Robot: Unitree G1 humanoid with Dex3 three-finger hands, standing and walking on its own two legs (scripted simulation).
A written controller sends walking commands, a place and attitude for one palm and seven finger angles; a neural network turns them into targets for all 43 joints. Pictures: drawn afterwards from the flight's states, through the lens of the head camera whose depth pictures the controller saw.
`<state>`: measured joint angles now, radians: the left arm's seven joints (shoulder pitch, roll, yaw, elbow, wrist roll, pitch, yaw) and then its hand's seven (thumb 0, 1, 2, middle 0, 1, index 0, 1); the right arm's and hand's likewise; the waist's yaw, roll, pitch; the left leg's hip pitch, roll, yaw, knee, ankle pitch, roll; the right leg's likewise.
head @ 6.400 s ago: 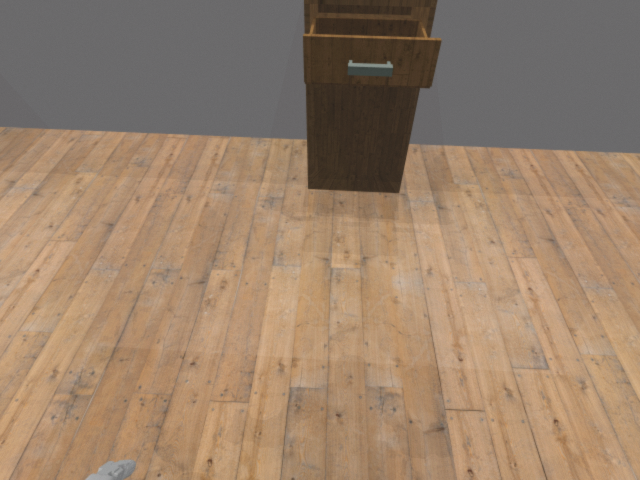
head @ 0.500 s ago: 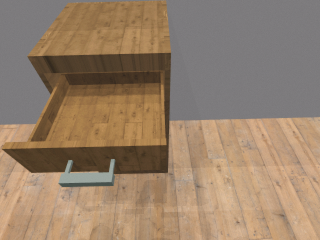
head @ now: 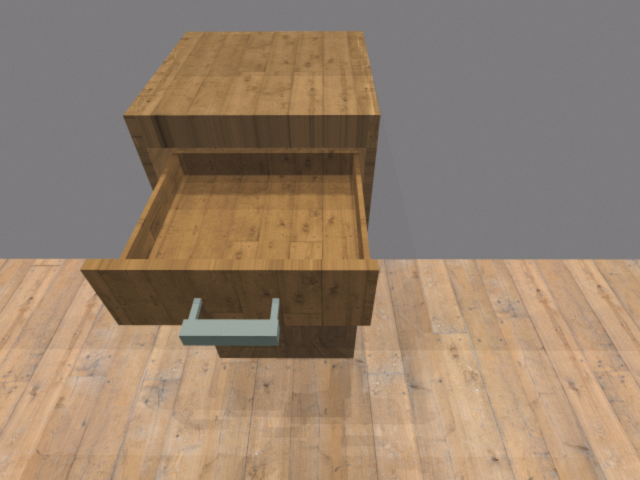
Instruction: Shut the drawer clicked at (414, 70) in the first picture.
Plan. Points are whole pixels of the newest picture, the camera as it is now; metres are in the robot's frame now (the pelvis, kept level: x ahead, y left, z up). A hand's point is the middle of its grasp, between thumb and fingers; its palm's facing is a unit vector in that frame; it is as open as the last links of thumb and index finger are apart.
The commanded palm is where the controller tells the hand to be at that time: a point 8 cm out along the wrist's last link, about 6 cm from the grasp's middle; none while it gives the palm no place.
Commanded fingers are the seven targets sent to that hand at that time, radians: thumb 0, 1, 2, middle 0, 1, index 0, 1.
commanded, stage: come to a stop and stand still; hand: left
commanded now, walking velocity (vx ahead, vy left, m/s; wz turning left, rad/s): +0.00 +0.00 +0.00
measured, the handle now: (233, 318) +0.33 +0.15 +0.00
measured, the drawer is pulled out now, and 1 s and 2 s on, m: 0.30 0.30 0.29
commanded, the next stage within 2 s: look again from close up in 0.76 s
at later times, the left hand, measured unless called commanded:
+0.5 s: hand out of the picture +0.07 +0.17 -0.16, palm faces +0.03 -0.97 -0.22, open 7.3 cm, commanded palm none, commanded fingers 0.00 0.90 0.90 -0.20 -0.30 -0.20 -0.30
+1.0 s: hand out of the picture +0.10 +0.15 -0.15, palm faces +0.03 -0.97 -0.23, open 7.4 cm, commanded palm none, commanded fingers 0.00 0.90 0.90 -0.20 -0.30 -0.20 -0.30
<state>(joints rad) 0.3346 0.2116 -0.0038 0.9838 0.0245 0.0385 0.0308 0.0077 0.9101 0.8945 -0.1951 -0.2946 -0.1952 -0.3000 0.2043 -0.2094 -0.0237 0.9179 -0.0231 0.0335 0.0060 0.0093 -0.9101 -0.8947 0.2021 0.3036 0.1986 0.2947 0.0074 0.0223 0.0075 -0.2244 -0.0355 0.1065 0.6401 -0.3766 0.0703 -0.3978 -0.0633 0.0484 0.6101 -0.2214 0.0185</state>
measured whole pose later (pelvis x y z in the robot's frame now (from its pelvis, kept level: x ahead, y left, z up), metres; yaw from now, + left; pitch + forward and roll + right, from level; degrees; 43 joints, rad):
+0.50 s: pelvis +0.05 -0.01 +0.01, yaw +2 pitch +0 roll +1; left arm 0.27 0.16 -0.01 1.05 0.00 0.00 0.05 0.01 0.92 0.89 -0.20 -0.29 -0.20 -0.30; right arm 0.24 -0.18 -0.01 1.07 -0.01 -0.01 -0.02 0.01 -0.91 -0.89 0.20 0.30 0.20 0.29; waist -0.02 0.01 0.07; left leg -0.12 -0.04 0.06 0.50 -0.37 0.05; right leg -0.32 -0.05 0.05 0.54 -0.22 0.05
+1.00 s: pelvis +0.06 -0.03 +0.01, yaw +2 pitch -1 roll +0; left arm 0.20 0.16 -0.01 1.06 0.00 0.00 0.04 0.01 0.91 0.89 -0.20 -0.29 -0.20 -0.30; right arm 0.23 -0.17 -0.01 1.12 -0.01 -0.01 -0.02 0.01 -0.91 -0.89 0.20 0.30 0.20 0.29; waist -0.02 0.02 0.06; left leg -0.07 -0.01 0.06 0.44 -0.35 0.02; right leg -0.27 -0.02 0.04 0.50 -0.21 0.02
